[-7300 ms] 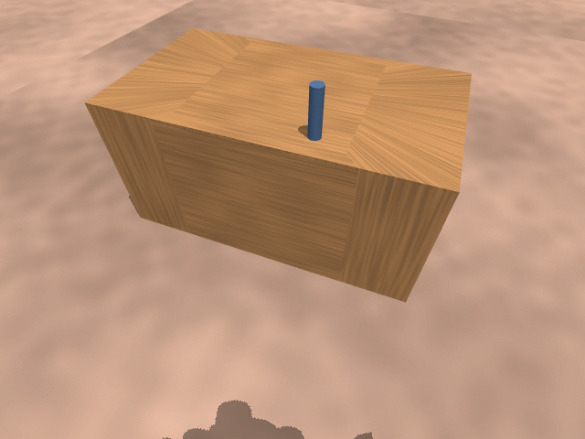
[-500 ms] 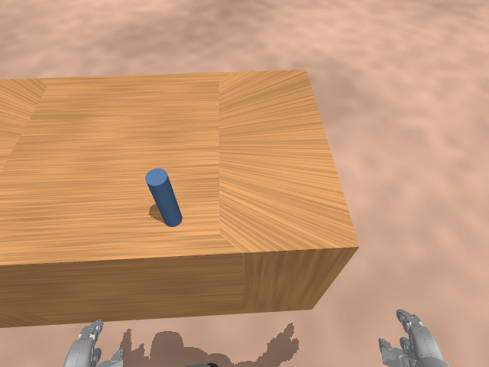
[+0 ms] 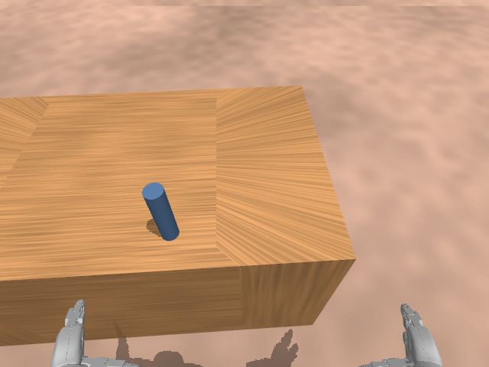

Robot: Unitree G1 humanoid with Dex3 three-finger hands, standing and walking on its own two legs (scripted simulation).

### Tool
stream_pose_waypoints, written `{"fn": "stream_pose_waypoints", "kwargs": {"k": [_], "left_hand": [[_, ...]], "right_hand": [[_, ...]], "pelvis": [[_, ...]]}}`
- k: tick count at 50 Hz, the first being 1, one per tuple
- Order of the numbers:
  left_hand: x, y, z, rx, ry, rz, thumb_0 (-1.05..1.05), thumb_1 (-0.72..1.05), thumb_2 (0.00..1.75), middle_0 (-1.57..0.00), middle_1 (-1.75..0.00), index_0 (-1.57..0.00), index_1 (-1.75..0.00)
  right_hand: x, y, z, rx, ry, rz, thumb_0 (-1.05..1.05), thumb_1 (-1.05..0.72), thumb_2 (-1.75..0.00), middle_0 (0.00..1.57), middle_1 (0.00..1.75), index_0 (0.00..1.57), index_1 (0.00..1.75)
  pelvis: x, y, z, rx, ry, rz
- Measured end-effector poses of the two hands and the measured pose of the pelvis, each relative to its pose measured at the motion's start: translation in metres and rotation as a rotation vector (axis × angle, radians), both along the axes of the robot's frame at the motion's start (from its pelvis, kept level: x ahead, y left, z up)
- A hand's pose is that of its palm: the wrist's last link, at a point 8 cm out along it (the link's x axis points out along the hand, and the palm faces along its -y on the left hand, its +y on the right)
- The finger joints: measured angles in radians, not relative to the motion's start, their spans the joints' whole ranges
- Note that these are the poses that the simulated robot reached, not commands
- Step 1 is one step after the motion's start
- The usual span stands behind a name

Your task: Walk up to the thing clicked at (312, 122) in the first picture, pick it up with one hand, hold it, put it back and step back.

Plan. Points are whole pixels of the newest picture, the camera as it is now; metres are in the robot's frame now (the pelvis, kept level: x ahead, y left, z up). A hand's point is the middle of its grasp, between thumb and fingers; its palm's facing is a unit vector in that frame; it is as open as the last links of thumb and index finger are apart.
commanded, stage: rise first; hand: left
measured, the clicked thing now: (162, 214) +0.44 +0.20 -0.09
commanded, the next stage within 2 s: go down in 0.86 s
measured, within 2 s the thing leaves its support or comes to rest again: neither
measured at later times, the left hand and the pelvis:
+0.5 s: hand (102, 338) +0.18 +0.25 -0.05, palm faces +0.24 -0.91 -0.32, open 17.5 cm; pelvis +0.00 +0.00 +0.00, yaw +0 degrees
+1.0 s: hand (87, 337) +0.17 +0.26 -0.02, palm faces +0.28 -0.90 -0.34, open 17.6 cm; pelvis +0.00 +0.00 +0.00, yaw +0 degrees
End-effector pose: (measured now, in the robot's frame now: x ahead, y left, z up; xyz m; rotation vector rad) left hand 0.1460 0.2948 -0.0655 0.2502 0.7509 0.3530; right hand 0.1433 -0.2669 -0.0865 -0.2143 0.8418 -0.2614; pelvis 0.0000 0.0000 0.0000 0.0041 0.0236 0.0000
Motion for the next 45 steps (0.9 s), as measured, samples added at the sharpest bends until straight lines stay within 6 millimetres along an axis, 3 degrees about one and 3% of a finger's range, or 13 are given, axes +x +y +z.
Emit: {"fn": "stream_pose_waypoints", "kwargs": {"k": [14,25,45], "left_hand": [[0.004,-0.003,0.024,0.008,-0.119,-0.018,-0.01,-0.53,0.04,-0.06,-0.06,-0.05,-0.05],[0.001,-0.006,0.043,0.025,-0.184,-0.045,-0.01,-0.55,0.05,-0.06,-0.07,-0.06,-0.06],[-0.005,-0.001,0.068,0.067,-0.285,-0.054,-0.01,-0.59,0.06,-0.07,-0.07,-0.06,-0.07]], "right_hand": [[0.006,0.014,0.018,0.016,-0.103,0.054,-0.01,0.5,-0.05,0.06,0.05,0.06,0.05],[-0.002,0.014,0.015,0.022,-0.095,0.063,-0.01,0.5,-0.05,0.06,0.05,0.05,0.05],[0.001,0.012,0.019,0.016,-0.121,0.072,-0.01,0.48,-0.06,0.06,0.05,0.05,0.05]], "pelvis": [[0.003,-0.002,0.002,0.003,-0.04,0.001],[-0.001,-0.001,0.003,0.001,-0.056,-0.001],[-0.003,-0.002,0.003,0.003,-0.077,0.005]]}}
